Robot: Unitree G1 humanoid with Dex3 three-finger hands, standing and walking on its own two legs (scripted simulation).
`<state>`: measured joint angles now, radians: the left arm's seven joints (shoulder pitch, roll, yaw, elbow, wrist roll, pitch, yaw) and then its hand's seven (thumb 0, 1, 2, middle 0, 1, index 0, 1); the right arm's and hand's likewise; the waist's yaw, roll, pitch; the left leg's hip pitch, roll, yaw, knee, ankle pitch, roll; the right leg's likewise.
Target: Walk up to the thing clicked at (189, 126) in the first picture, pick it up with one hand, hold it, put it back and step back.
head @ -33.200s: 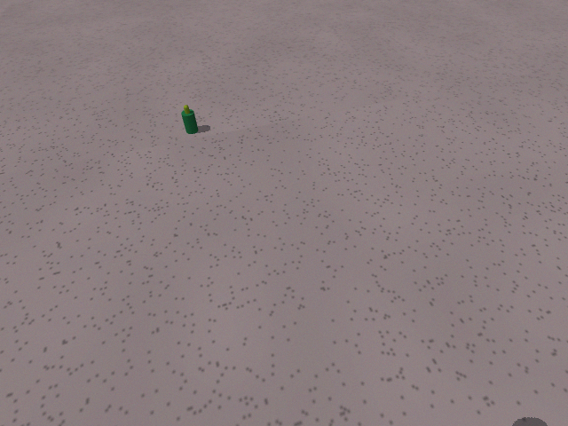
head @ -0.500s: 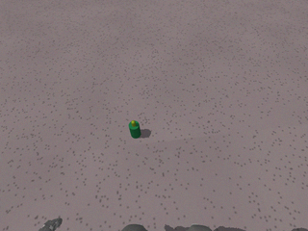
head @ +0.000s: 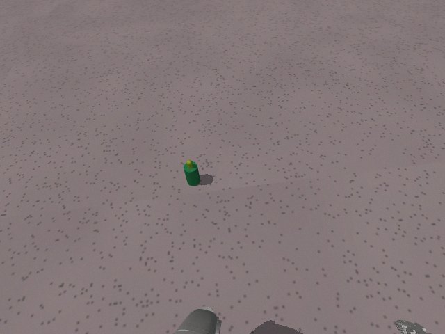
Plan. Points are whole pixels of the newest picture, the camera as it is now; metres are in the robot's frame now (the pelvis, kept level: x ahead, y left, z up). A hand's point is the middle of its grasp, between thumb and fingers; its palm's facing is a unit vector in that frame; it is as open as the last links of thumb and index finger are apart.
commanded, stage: step back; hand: left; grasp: from the side
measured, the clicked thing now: (191, 171) +0.97 +0.28 -0.67
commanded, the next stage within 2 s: stand in 1.02 s
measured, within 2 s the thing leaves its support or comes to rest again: neither
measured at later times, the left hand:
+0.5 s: hand out of the picture +0.02 +0.28 -0.14, palm faces +0.08 -0.91 -0.40, open 7.4 cm
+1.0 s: hand out of the picture +0.10 +0.30 -0.14, palm faces +0.10 -0.93 -0.35, open 7.4 cm
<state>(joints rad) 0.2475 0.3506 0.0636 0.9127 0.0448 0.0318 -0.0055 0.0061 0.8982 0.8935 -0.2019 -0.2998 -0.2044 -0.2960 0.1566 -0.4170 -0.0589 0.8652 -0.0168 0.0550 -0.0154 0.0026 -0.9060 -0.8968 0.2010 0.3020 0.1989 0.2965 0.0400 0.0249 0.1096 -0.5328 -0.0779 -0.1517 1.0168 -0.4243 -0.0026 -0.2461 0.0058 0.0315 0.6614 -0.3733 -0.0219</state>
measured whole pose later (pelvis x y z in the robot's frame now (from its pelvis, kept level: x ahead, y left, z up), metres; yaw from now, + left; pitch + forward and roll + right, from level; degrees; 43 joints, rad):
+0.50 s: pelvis -0.01 -0.01 +0.00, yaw +5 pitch -3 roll -1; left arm 0.23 0.38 0.07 0.98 0.04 -0.03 -0.02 0.01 0.90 0.89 -0.20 -0.30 -0.20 -0.30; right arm 0.23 -0.37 -0.06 0.96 -0.03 0.01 0.02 0.00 -0.90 -0.90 0.20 0.30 0.20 0.30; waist 0.00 0.03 0.06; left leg -0.25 0.02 -0.07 0.68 -0.40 0.01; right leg -0.28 0.02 -0.04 0.60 -0.26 -0.02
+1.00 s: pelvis +0.03 +0.02 +0.01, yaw +5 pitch -2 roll -1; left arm 0.09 0.37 0.03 1.04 0.00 -0.01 0.00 0.01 0.90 0.89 -0.20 -0.30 -0.20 -0.30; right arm 0.06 -0.33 -0.02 1.06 -0.01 0.00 0.00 0.00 -0.91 -0.90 0.20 0.30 0.20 0.30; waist 0.02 -0.01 0.09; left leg -0.25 0.03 0.01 0.56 -0.27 -0.01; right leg -0.19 -0.03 -0.02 0.53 -0.30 0.02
